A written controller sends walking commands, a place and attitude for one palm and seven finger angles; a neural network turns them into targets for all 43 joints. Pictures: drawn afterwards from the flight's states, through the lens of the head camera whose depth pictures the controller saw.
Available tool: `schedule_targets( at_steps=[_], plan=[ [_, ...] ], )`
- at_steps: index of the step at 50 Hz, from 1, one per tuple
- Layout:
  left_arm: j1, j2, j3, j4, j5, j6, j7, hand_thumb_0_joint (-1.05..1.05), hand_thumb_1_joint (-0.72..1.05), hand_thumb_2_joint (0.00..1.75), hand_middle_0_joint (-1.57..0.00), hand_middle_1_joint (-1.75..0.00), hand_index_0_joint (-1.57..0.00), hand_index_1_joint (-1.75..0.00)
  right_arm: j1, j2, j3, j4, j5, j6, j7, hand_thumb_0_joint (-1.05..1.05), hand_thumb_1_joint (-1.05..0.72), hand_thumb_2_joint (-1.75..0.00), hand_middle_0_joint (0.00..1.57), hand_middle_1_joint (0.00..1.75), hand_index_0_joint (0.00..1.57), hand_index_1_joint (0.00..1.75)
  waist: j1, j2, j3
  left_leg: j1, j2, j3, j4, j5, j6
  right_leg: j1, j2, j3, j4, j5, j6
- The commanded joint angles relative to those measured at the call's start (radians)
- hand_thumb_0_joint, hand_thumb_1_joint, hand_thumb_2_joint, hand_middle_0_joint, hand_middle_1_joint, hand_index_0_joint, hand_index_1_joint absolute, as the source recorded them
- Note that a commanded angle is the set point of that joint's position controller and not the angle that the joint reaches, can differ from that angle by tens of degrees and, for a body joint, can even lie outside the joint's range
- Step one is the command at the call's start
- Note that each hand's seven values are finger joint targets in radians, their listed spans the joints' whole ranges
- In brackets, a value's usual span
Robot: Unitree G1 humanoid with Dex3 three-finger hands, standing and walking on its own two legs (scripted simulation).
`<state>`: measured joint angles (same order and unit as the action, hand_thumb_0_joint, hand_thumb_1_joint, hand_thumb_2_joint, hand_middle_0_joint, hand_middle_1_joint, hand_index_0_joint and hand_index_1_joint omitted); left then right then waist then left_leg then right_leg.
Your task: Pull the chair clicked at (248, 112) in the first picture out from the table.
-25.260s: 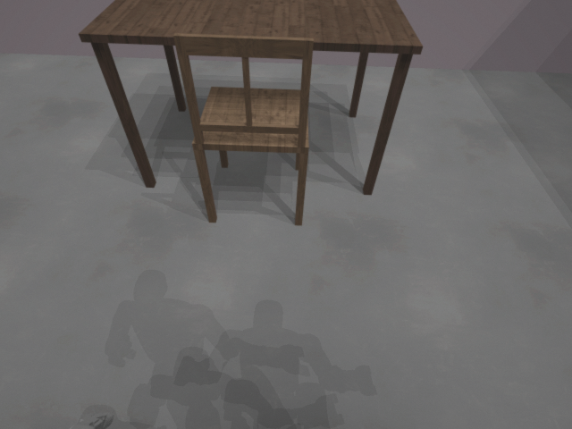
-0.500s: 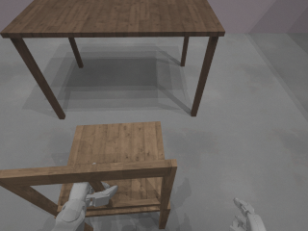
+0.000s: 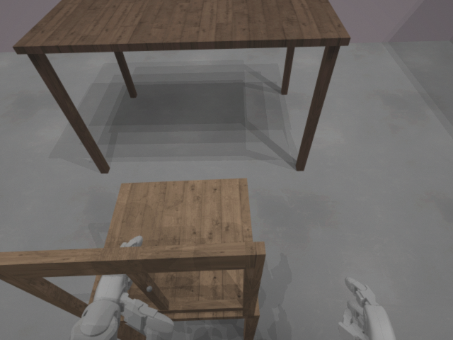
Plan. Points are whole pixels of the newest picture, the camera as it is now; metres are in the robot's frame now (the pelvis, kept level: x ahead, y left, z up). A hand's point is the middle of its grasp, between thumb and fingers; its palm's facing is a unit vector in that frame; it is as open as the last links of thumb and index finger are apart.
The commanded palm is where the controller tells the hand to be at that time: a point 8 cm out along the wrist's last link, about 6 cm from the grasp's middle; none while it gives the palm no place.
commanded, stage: open the thumb and straighten the fingers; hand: left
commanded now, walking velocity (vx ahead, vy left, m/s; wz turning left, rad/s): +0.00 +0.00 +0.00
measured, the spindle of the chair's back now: (151, 290) +0.23 +0.16 -0.07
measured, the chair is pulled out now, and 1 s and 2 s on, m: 0.61 0.61 0.61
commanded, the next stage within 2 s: draw the fingers out of the gap in 0.02 s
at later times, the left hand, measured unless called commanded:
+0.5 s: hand (136, 329) +0.16 +0.16 -0.03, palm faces +0.02 -0.98 -0.19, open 17.5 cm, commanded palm +0.14 +0.21 +0.00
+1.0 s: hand out of the picture +0.10 +0.15 -0.02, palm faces +0.02 -0.98 -0.18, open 17.4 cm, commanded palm +0.06 +0.20 +0.00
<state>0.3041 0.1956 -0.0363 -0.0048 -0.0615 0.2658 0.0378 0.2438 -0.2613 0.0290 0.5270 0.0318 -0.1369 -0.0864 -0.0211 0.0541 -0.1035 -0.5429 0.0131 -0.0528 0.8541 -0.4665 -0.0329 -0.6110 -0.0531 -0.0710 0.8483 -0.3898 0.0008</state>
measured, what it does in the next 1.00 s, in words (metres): stands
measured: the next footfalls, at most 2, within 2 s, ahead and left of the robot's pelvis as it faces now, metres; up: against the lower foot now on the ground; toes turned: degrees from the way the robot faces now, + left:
none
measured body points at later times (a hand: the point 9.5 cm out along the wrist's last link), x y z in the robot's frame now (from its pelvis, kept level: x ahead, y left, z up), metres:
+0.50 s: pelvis +0.00 +0.01 -0.01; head +0.03 -0.01 +0.44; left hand +0.15 +0.21 -0.01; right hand +0.18 -0.24 -0.08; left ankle -0.02 +0.14 -0.70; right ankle +0.02 -0.12 -0.70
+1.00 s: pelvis +0.00 +0.01 -0.02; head +0.02 +0.00 +0.43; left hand +0.10 +0.20 -0.01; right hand +0.19 -0.22 -0.08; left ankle -0.02 +0.14 -0.70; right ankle +0.02 -0.12 -0.70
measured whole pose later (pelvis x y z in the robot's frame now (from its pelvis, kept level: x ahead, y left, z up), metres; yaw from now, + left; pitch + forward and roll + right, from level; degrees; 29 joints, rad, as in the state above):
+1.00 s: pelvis +0.00 +0.01 -0.02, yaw +0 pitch +10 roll -1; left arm 0.86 0.19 -0.12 -0.42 0.00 0.24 0.04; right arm 0.26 -0.21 0.00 0.43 0.04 -0.14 -0.12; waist 0.01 0.05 -0.17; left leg -0.66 0.01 -0.07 1.03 -0.55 -0.02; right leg -0.71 -0.06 -0.08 0.99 -0.46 0.01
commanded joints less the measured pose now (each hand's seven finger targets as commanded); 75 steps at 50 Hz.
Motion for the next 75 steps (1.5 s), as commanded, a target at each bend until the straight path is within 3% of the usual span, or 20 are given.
schedule_targets(
  at_steps=[1, 5, 6, 7, 8, 11, 22, 24, 27, 36, 42, 50, 51, 52, 54, 60, 63, 67, 69, 75],
  plan=[
    [-0.067, 0.092, 0.022, -0.246, 0.003, -0.048, 0.002, 0.0, -0.55, 0.2, 0.0, 0.0, 0.0, 0.0, -0.056, -0.129, -0.048, -0.161, 0.005, -0.062, -0.023, 0.0, -0.9, -0.9, 0.2, 0.3, 0.2, 0.3, -0.025, -0.067, -0.163, 0.009, -0.013, 0.032, -0.091, 0.264, 0.052, 0.173, -0.008, 0.007, -0.118, 0.262, -0.007],
    [-0.077, 0.099, 0.023, -0.257, 0.008, -0.049, 0.009, 0.0, -0.55, 0.2, 0.0, 0.0, 0.0, 0.0, -0.047, -0.131, -0.047, -0.157, 0.003, -0.07, -0.032, 0.0, -0.9, -0.9, 0.2, 0.3, 0.2, 0.3, -0.026, -0.069, -0.168, 0.013, -0.013, 0.023, -0.088, 0.261, 0.051, 0.159, -0.006, -0.001, -0.109, 0.246, -0.007],
    [0.022, 0.146, 0.097, -0.23, 0.005, -0.044, 0.012, 0.0, -0.55, 0.2, 0.0, 0.0, 0.0, 0.0, -0.048, -0.122, -0.057, -0.157, 0.003, -0.068, -0.034, 0.0, -0.9, -0.9, 0.2, 0.3, 0.2, 0.3, 0.002, -0.085, -0.194, 0.002, -0.015, 0.027, -0.087, 0.263, 0.05, 0.188, -0.006, 0.001, -0.105, 0.248, -0.008],
    [0.064, 0.153, 0.107, -0.231, 0.004, -0.041, 0.012, 0.0, -0.55, 0.2, 0.0, 0.0, 0.0, 0.0, -0.055, -0.123, -0.058, -0.159, 0.003, -0.064, -0.033, 0.0, -0.9, -0.9, 0.2, 0.3, 0.2, 0.3, 0.012, -0.08, -0.198, -0.007, -0.016, 0.028, -0.091, 0.272, 0.048, 0.205, -0.006, 0.004, -0.107, 0.267, -0.014],
    [0.08, 0.124, 0.072, -0.272, 0.004, -0.043, 0.008, 0.0, -0.55, 0.2, 0.0, 0.0, 0.0, 0.0, -0.056, -0.115, -0.054, -0.17, 0.004, -0.063, -0.03, 0.0, -0.9, -0.9, 0.2, 0.3, 0.2, 0.3, 0.005, -0.049, -0.198, -0.003, -0.018, 0.031, -0.087, 0.281, 0.047, 0.205, -0.011, 0.006, -0.1, 0.283, -0.013],
    [0.141, 0.115, 0.061, -0.311, 0.008, -0.042, 0.006, 0.0, -0.55, 0.2, 0.0, 0.0, 0.0, 0.0, -0.069, -0.106, -0.057, -0.179, 0.006, -0.059, -0.03, 0.0, -0.9, -0.9, 0.2, 0.3, 0.2, 0.3, 0.0, -0.074, -0.166, -0.025, -0.015, 0.03, -0.08, 0.271, 0.049, 0.192, -0.008, 0.005, -0.1, 0.273, -0.013],
    [0.259, 0.11, 0.028, -0.426, 0.014, -0.077, -0.006, 0.0, -0.55, 0.2, 0.0, 0.0, 0.0, 0.0, -0.069, -0.1, -0.064, -0.187, 0.006, -0.092, -0.046, 0.0, -0.9, -0.9, 0.2, 0.3, 0.2, 0.3, -0.011, -0.032, -0.133, -0.032, -0.014, 0.008, -0.055, 0.233, 0.051, 0.11, 0.001, -0.01, -0.082, 0.181, -0.018],
    [0.297, 0.094, 0.012, -0.423, 0.019, -0.079, -0.006, 0.0, -0.55, 0.2, 0.0, 0.0, 0.0, 0.0, -0.071, -0.096, -0.062, -0.191, 0.005, -0.095, -0.048, 0.0, -0.9, -0.9, 0.2, 0.3, 0.2, 0.3, -0.009, -0.062, -0.12, -0.04, -0.015, 0.008, -0.052, 0.217, 0.052, 0.096, 0.001, -0.015, -0.078, 0.16, -0.014],
    [0.317, 0.119, 0.029, -0.458, 0.03, -0.078, 0.001, 0.0, -0.55, 0.2, 0.0, 0.0, 0.0, 0.0, -0.078, -0.095, -0.063, -0.2, 0.004, -0.094, -0.049, 0.0, -0.9, -0.9, 0.2, 0.3, 0.2, 0.3, 0.004, -0.012, -0.128, -0.051, -0.017, 0.004, -0.053, 0.202, 0.05, 0.093, 0.002, -0.012, -0.071, 0.126, -0.021],
    [0.463, 0.066, -0.042, -0.525, 0.051, -0.063, 0.006, 0.0, -0.55, 0.2, 0.0, 0.0, 0.0, 0.0, -0.085, -0.077, -0.06, -0.246, 0.005, -0.081, -0.043, 0.0, -0.9, -0.9, 0.2, 0.3, 0.2, 0.3, 0.013, -0.052, -0.117, -0.08, -0.016, -0.001, -0.041, 0.182, 0.05, 0.067, 0.005, -0.02, -0.046, 0.101, -0.02],
    [0.536, 0.084, -0.037, -0.589, 0.07, -0.069, 0.014, 0.0, -0.55, 0.2, 0.0, 0.0, 0.0, 0.0, -0.077, -0.07, -0.068, -0.269, 0.005, -0.07, -0.046, 0.0, -0.9, -0.9, 0.2, 0.3, 0.2, 0.3, 0.021, -0.031, -0.111, -0.109, -0.018, 0.002, -0.024, 0.162, 0.052, 0.045, 0.011, -0.015, -0.032, 0.075, -0.026],
    [0.696, 0.08, -0.027, -0.626, 0.065, -0.101, 0.0, 0.0, -0.55, 0.2, 0.0, 0.0, 0.0, 0.0, -0.077, -0.053, -0.085, -0.286, 0.012, -0.063, -0.053, 0.0, -0.9, -0.9, 0.2, 0.3, 0.2, 0.3, 0.032, -0.07, -0.121, -0.147, -0.02, 0.012, 0.016, 0.152, 0.056, 0.035, 0.015, -0.003, -0.018, 0.081, -0.025],
    [0.615, -0.014, -0.031, -0.745, -0.06, -0.227, -0.016, 0.0, -0.55, 0.2, 0.0, 0.0, 0.0, 0.0, -0.061, -0.05, -0.082, -0.282, 0.015, -0.093, -0.049, 0.0, -0.9, -0.9, 0.2, 0.3, 0.2, 0.3, 0.016, -0.093, -0.09, -0.155, -0.029, 0.011, 0.049, 0.174, 0.048, -0.01, 0.023, -0.032, -0.002, 0.123, -0.021],
    [0.622, 0.044, 0.007, -0.706, -0.054, -0.284, -0.019, 0.0, -0.55, 0.2, 0.0, 0.0, 0.0, 0.0, -0.051, -0.051, -0.088, -0.249, 0.015, -0.107, -0.048, 0.0, -0.9, -0.9, 0.2, 0.3, 0.2, 0.3, 0.022, -0.06, -0.102, -0.165, -0.026, 0.013, 0.061, 0.177, 0.047, -0.013, 0.027, -0.026, 0.013, 0.117, -0.029],
    [0.651, 0.063, 0.055, -0.702, -0.081, -0.362, -0.029, 0.0, -0.55, 0.2, 0.0, 0.0, 0.0, 0.0, -0.05, -0.048, -0.095, -0.229, 0.019, -0.124, -0.042, 0.0, -0.9, -0.9, 0.2, 0.3, 0.2, 0.3, 0.037, -0.015, -0.13, -0.143, -0.026, 0.011, 0.062, 0.197, 0.037, -0.012, 0.024, -0.027, 0.027, 0.114, -0.029],
    [0.596, 0.064, 0.091, -0.646, -0.122, -0.576, -0.11, 0.0, -0.55, 0.2, 0.0, 0.0, 0.0, 0.0, -0.082, -0.037, -0.107, -0.189, 0.029, -0.135, -0.012, 0.0, -0.9, -0.9, 0.2, 0.3, 0.2, 0.3, 0.035, -0.048, -0.104, -0.213, -0.018, 0.016, 0.1, 0.151, 0.033, -0.045, 0.021, -0.005, 0.044, 0.059, -0.027],
    [0.535, 0.139, 0.158, -0.675, -0.162, -0.655, -0.172, 0.0, -0.55, 0.2, 0.0, 0.0, 0.0, 0.0, -0.105, -0.048, -0.107, -0.187, 0.034, -0.14, -0.002, 0.0, -0.9, -0.9, 0.2, 0.3, 0.2, 0.3, 0.045, -0.013, -0.152, -0.224, -0.015, 0.014, 0.113, 0.137, 0.034, -0.015, 0.013, 0.025, 0.042, 0.021, -0.033],
    [0.517, 0.197, 0.252, -0.727, -0.217, -0.666, -0.185, 0.0, -0.55, 0.2, 0.0, 0.0, 0.0, 0.0, -0.119, -0.04, -0.102, -0.17, 0.048, -0.152, -0.007, 0.0, -0.9, -0.9, 0.2, 0.3, 0.2, 0.3, 0.059, 0.034, -0.209, -0.152, -0.013, 0.011, 0.078, 0.158, 0.04, 0.057, 0.013, 0.032, 0.0, 0.028, -0.033],
    [0.499, 0.198, 0.279, -0.734, -0.25, -0.659, -0.176, 0.0, -0.55, 0.2, 0.0, 0.0, 0.0, 0.0, -0.125, -0.035, -0.096, -0.155, 0.054, -0.161, -0.015, 0.0, -0.9, -0.9, 0.2, 0.3, 0.2, 0.3, 0.056, 0.007, -0.186, -0.135, -0.011, 0.004, 0.056, 0.145, 0.038, 0.075, 0.015, 0.029, -0.03, 0.008, -0.03],
    [0.415, 0.255, 0.347, -0.787, -0.266, -0.64, -0.126, 0.0, -0.37, 0.29, -0.02, -0.04, -0.02, -0.04, -0.132, -0.037, -0.072, -0.106, 0.06, -0.207, -0.033, 0.0, -0.9, -0.9, 0.2, 0.3, 0.2, 0.3, 0.061, 0.067, -0.15, -0.058, -0.004, -0.004, -0.019, 0.126, 0.036, 0.118, 0.02, 0.015, -0.1, -0.041, -0.03]
  ],
)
